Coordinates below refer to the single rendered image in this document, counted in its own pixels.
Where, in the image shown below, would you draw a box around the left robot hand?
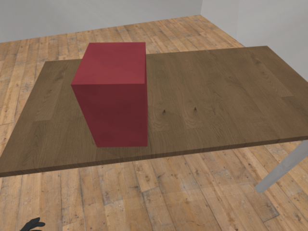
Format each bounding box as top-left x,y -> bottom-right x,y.
20,217 -> 45,231

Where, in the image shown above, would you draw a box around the carton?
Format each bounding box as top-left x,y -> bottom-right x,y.
71,42 -> 148,147

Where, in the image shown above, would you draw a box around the table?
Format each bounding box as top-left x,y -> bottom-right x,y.
0,46 -> 308,193

